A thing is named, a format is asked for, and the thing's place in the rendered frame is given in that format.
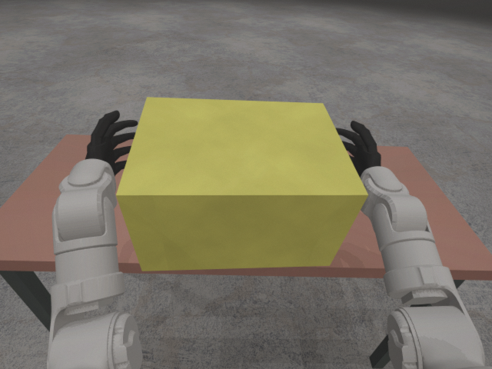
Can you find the robot right upper arm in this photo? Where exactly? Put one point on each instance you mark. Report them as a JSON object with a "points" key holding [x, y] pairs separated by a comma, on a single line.
{"points": [[436, 337]]}

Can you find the right robot forearm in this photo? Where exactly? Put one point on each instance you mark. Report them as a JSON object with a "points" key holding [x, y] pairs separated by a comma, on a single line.
{"points": [[414, 271]]}

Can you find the robot left upper arm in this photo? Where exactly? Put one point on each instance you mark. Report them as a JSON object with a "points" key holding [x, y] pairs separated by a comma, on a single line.
{"points": [[107, 341]]}

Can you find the carton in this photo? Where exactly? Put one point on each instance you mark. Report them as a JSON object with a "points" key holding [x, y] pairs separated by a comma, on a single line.
{"points": [[221, 184]]}

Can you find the right robot hand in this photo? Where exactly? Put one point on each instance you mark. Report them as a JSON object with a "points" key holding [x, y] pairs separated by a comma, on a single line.
{"points": [[364, 151]]}

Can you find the table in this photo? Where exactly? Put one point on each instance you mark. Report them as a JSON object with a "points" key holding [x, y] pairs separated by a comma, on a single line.
{"points": [[26, 237]]}

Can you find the left robot forearm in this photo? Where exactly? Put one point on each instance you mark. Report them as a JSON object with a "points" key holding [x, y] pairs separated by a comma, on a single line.
{"points": [[84, 240]]}

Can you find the left robot hand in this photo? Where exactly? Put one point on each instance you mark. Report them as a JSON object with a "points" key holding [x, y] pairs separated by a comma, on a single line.
{"points": [[103, 140]]}

